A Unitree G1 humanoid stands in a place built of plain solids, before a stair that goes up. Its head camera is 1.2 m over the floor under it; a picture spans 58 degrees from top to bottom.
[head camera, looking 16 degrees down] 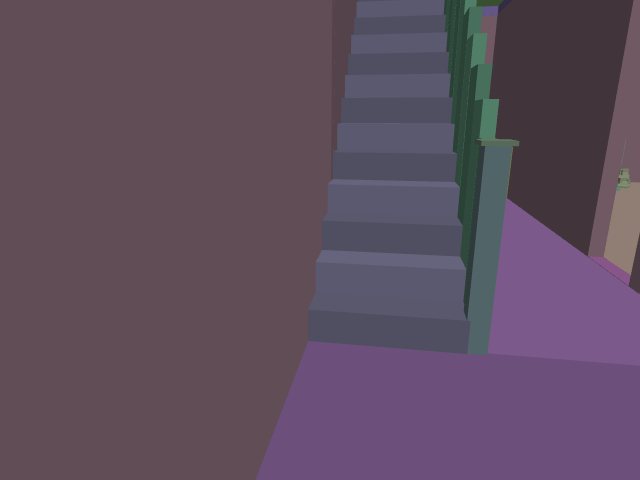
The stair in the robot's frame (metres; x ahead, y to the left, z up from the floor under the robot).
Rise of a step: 0.19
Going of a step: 0.24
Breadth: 0.85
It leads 9 degrees to the right of straight ahead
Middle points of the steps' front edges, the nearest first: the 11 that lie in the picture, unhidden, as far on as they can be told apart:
2.08 -0.35 0.19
2.32 -0.39 0.38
2.56 -0.43 0.57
2.80 -0.47 0.76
3.04 -0.51 0.95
3.28 -0.55 1.14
3.52 -0.59 1.34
3.76 -0.63 1.53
4.00 -0.67 1.72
4.24 -0.70 1.91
4.48 -0.74 2.10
